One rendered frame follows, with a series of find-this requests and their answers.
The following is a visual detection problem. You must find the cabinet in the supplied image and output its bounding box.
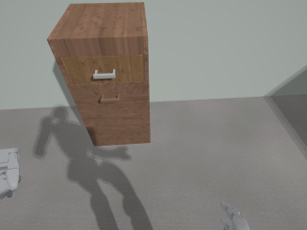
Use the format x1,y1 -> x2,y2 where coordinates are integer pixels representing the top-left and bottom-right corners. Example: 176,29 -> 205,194
47,2 -> 151,147

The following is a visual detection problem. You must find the left robot hand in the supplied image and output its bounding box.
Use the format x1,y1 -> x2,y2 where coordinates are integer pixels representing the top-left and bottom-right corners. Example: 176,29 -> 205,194
0,148 -> 22,199

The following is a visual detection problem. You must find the drawer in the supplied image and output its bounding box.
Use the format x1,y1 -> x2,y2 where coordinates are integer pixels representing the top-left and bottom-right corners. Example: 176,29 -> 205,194
60,54 -> 145,84

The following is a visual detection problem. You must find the right robot hand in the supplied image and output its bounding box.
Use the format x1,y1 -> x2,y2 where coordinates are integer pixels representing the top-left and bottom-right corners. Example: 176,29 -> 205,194
217,200 -> 250,230

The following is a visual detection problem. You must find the handle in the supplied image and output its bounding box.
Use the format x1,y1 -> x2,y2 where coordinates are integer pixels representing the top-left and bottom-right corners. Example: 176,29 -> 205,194
93,69 -> 116,80
101,98 -> 121,104

